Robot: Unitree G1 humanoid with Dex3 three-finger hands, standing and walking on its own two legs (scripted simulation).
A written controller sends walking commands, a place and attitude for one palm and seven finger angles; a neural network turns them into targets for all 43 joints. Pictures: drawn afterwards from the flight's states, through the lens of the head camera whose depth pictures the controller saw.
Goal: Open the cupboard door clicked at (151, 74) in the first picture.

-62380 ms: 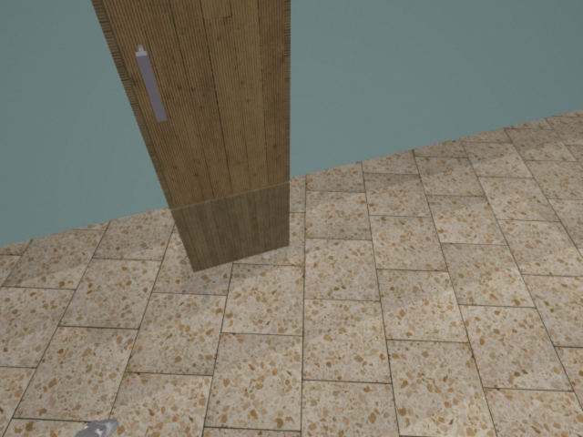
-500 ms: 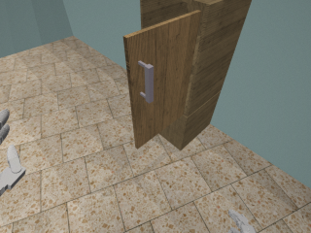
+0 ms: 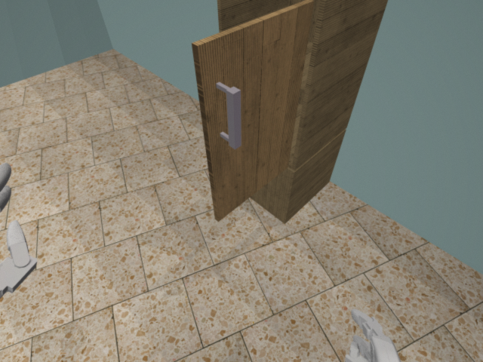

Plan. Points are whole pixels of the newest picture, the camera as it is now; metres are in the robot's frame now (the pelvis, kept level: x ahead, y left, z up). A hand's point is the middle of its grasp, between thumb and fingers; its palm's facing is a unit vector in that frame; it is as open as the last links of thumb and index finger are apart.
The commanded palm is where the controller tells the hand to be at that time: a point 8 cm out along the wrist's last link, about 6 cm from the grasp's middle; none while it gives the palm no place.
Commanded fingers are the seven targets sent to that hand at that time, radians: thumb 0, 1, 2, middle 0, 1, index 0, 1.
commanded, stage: let the arm hang, fingers relaxed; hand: left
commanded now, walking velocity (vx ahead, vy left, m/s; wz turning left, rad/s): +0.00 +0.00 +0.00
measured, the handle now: (228, 116) +0.62 +0.06 +0.07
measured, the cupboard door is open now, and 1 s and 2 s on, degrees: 89 89 89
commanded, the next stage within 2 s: look to check the result in 1.12 s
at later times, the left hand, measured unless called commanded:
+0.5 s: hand out of the picture -0.04 +0.20 -0.17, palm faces +0.05 -0.98 -0.21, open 7.1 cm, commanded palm none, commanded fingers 0.00 0.90 0.90 -0.20 -0.30 -0.20 -0.30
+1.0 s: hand out of the picture -0.03 +0.18 -0.17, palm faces +0.04 -0.98 -0.18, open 7.3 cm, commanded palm none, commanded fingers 0.00 0.90 0.90 -0.20 -0.30 -0.20 -0.30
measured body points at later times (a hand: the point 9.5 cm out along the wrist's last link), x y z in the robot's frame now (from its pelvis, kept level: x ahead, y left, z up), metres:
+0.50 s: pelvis -0.02 +0.01 +0.01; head +0.00 +0.02 +0.46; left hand -0.04 +0.25 -0.15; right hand -0.02 -0.22 -0.15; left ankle +0.01 +0.12 -0.73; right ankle -0.02 -0.08 -0.73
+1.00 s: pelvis -0.02 +0.02 +0.01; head -0.02 +0.01 +0.46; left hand -0.03 +0.23 -0.15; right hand -0.04 -0.18 -0.16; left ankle +0.01 +0.12 -0.73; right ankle -0.02 -0.08 -0.73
